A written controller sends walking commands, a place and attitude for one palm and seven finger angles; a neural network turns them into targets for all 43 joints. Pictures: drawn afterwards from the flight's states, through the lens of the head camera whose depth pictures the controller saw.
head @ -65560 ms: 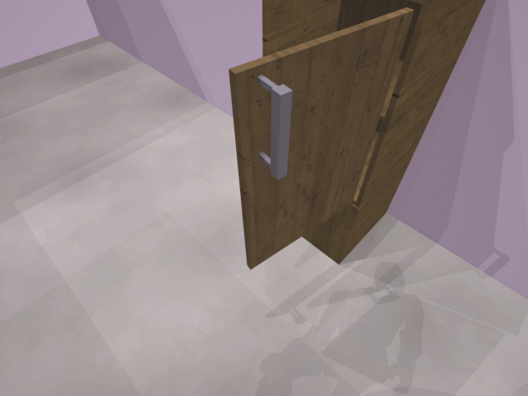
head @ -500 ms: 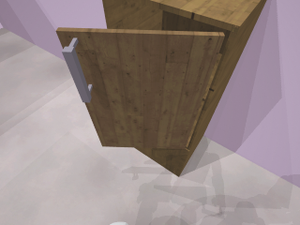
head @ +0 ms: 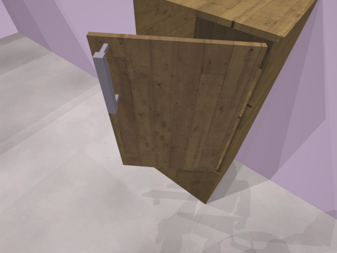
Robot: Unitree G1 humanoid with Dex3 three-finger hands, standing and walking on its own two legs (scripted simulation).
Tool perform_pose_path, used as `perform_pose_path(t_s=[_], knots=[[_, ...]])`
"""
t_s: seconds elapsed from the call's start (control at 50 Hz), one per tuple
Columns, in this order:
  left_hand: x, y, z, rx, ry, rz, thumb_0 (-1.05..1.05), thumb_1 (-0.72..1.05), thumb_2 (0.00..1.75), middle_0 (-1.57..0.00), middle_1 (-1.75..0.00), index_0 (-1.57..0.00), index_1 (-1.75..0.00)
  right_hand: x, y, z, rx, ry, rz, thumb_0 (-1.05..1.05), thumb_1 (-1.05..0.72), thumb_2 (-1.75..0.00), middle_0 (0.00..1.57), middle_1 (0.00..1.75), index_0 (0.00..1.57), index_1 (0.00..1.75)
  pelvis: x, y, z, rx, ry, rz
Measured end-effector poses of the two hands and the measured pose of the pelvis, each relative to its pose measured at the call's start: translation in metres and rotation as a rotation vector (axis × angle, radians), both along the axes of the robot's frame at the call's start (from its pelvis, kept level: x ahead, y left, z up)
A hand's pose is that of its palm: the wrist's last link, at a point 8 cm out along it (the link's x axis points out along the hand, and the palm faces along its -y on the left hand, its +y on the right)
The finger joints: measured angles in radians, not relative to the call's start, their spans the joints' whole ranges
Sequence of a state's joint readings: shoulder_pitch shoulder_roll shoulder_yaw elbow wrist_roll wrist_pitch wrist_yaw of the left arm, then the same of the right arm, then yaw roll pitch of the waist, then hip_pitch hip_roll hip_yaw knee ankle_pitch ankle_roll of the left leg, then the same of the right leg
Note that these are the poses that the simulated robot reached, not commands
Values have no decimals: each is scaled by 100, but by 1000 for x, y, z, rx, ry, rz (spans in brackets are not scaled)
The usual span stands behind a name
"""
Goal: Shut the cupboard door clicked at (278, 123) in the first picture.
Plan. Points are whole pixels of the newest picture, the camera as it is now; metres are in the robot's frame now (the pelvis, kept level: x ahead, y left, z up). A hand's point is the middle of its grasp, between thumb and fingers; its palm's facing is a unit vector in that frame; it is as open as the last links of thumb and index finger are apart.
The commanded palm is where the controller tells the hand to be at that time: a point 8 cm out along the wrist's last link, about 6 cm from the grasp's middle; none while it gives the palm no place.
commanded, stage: come to a stop and stand still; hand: left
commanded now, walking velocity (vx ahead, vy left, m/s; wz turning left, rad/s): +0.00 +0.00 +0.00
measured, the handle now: (109, 81) +0.48 +0.20 +0.15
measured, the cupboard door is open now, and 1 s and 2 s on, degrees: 33 33 33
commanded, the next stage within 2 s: look again from close up in 1.06 s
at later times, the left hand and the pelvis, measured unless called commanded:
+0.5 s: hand out of the picture +0.06 +0.15 -0.16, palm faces -0.03 -0.96 -0.27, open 7.4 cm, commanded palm none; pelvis +0.02 -0.05 +0.00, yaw -1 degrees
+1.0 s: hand out of the picture +0.06 +0.12 -0.17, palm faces -0.02 -0.97 -0.23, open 7.4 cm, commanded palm none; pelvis +0.05 -0.07 +0.00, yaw -1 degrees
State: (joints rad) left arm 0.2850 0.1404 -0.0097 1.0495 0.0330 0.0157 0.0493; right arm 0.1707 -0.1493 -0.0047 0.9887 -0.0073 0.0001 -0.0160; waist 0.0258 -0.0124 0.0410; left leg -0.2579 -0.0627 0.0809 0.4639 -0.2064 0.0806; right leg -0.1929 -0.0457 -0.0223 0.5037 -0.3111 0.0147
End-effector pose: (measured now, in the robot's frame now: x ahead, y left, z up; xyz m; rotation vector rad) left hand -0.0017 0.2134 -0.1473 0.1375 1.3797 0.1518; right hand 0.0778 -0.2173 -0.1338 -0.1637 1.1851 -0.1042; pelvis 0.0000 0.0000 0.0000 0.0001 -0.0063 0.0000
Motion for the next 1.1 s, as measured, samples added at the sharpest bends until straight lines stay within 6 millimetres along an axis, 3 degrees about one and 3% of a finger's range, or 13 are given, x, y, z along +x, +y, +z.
perform_pose_path(t_s=[0.14, 0.24, 0.54, 0.68, 0.82, 1.1], knots=[[-16, 4, 14, 62, 21, -2, 1, 91, 90, -20, -30, -21, -30, -15, -20, -16, 22, 29, 6, 0, -92, -90, 21, 30, 20, 30, 5, -8, -4, 14, 13, 6], [-12, 5, 22, 97, 28, -19, 1, 91, 90, -20, -30, -21, -30, -23, -32, -17, 33, 49, -6, 0, -91, -90, 20, 30, 20, 30, 10, -19, -1, 14, 7, -6], [68, -24, 19, 73, -100, -89, 1, 90, 90, -20, -30, -21, -30, -36, -70, -10, -17, 138, -36, 0, -91, -90, 20, 30, 20, 30, 27, -49, 3, 19, 7, -17], [87, -39, 15, 48, -115, -97, 1, 90, 90, -20, -30, -21, -30, -26, -79, -6, -34, 135, -47, 0, -91, -90, 20, 30, 20, 30, 35, -58, 4, 17, 7, -22], [83, -44, 12, 44, -84, -80, 1, 90, 90, -20, -30, -21, -30, -13, -80, -5, -32, 128, -44, 0, -91, -90, 20, 30, 20, 30, 41, -64, 4, 16, 8, -23], [50, -45, 10, 48, 20, -35, 1, 90, 90, -20, -30, -21, -30, 1, -75, -7, -22, 136, -40, 0, -91, -90, 20, 30, 20, 30, 51, -65, 4, 15, 11, -26]])
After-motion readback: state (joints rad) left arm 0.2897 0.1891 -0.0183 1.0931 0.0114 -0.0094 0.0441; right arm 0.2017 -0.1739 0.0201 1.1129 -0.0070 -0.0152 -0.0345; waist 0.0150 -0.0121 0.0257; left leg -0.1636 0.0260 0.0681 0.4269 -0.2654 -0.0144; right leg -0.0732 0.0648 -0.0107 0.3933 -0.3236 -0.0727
